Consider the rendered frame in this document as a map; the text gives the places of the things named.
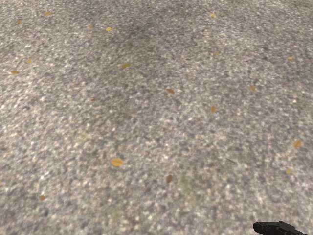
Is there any robot right hand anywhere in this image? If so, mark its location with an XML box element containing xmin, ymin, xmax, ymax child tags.
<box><xmin>253</xmin><ymin>221</ymin><xmax>308</xmax><ymax>235</ymax></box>

